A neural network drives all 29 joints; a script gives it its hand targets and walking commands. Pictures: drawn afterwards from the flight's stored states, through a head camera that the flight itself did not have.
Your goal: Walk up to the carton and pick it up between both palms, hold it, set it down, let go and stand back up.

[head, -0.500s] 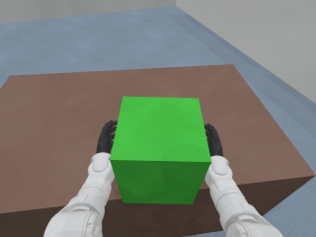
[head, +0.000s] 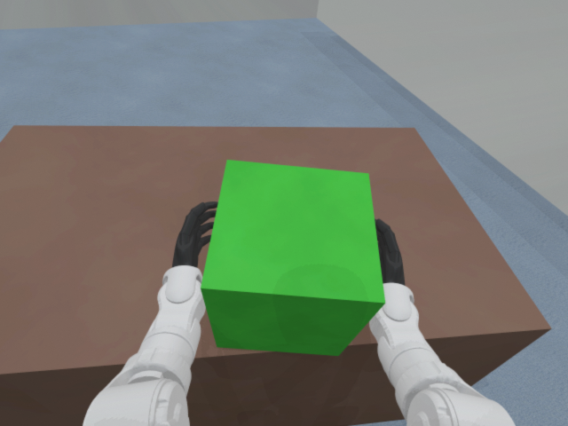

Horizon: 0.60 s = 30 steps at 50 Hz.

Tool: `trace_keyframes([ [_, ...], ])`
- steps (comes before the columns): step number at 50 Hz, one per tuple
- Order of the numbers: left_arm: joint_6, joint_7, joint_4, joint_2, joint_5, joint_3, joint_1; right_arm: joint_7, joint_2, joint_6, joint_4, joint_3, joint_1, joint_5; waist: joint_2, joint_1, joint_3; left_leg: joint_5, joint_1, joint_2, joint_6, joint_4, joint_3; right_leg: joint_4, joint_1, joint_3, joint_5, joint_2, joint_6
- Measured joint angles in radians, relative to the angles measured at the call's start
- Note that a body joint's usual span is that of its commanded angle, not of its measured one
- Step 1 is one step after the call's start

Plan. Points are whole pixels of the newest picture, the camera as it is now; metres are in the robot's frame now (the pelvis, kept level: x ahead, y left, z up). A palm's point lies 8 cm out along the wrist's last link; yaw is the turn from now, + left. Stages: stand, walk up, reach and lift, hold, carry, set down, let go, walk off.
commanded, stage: reach and lift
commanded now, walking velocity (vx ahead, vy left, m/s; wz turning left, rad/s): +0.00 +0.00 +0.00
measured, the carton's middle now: (287, 266) +0.38 +0.03 +0.02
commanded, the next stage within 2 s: none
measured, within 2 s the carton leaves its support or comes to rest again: neither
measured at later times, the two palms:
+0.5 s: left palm (192, 238) +0.38 +0.18 +0.08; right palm (397, 260) +0.36 -0.12 +0.08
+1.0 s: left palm (191, 208) +0.36 +0.16 +0.16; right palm (422, 244) +0.34 -0.14 +0.14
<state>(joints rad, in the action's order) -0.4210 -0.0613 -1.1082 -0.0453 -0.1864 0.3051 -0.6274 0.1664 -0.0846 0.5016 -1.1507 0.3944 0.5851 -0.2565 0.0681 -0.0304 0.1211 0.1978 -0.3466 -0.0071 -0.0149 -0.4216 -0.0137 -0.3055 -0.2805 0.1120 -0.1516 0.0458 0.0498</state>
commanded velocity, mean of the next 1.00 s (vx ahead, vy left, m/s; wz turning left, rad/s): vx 0.00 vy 0.00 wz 0.00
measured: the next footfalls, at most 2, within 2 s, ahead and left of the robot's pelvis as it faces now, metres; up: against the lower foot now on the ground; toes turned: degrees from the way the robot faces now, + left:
none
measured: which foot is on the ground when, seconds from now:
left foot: down 0.00-1.00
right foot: down 0.00-1.00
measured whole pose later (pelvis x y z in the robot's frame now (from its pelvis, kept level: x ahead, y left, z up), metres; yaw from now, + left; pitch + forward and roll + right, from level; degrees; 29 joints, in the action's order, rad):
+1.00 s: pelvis -0.01 +0.00 +0.00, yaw +2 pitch -4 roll -1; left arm 0.37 -0.09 -0.46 -0.09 -0.10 0.15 -0.59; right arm 0.24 0.01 -0.18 -0.62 0.02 0.56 0.15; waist 0.06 0.07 0.06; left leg 0.19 -0.15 0.01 -0.02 -0.41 0.01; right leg -0.32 -0.09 0.14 -0.18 0.03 0.05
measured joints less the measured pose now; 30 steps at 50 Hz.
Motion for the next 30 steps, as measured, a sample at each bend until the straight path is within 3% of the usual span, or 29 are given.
trace_keyframes([
  [11,0.071,-0.005,0.059,-0.013,0.009,-0.03,0.013,0.002,-0.003,-0.012,-0.032,0.003,0.026,0.012,0.037,-0.002,0.01,-0.023,-0.035,-0.008,0.008,0.013,-0.003,0.011,-0.037,-0.002,0.023,0.008,0.011],
  [24,0.174,-0.023,0.095,-0.05,0.109,-0.131,-0.029,0.005,-0.001,-0.141,0.077,-0.07,0.029,0.106,0.017,0.025,0.066,-0.019,-0.049,-0.003,0.01,0.0,0.009,-0.017,-0.054,0.011,0.005,0.003,0.013],
  [30,0.27,-0.024,0.137,-0.05,0.112,-0.143,-0.059,0.017,0.022,-0.232,0.136,-0.139,0.027,0.18,0.0,0.041,0.032,-0.01,0.038,0.001,0.007,0.009,0.015,-0.009,0.034,0.015,-0.007,-0.001,0.009],
])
